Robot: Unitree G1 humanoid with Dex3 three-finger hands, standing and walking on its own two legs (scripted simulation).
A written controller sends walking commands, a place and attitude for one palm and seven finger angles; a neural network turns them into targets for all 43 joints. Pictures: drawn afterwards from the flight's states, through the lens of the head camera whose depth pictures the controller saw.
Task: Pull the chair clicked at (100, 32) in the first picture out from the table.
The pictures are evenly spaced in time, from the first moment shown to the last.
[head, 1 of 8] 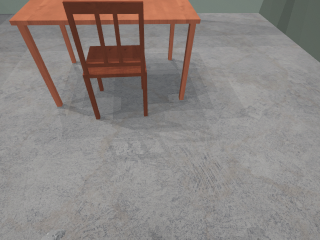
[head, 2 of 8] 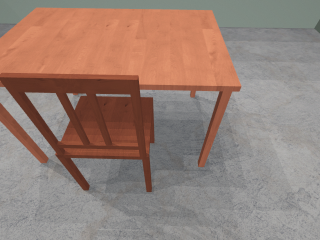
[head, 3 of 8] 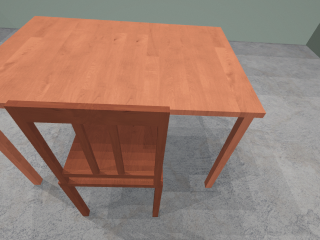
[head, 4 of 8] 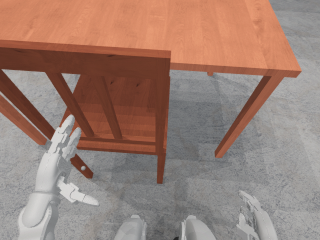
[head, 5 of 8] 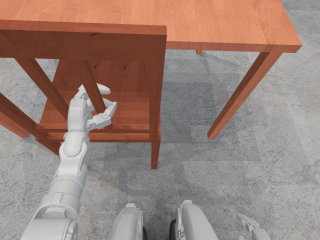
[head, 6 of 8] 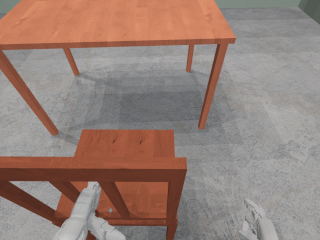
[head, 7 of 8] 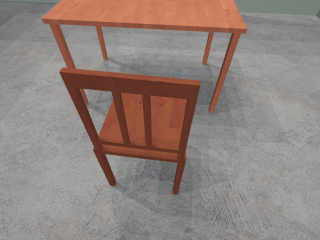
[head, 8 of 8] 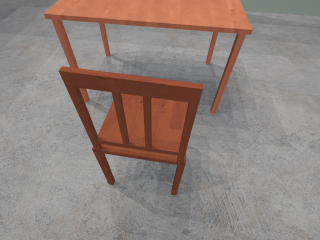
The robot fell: no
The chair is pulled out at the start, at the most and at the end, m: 0.00 0.53 0.53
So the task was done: yes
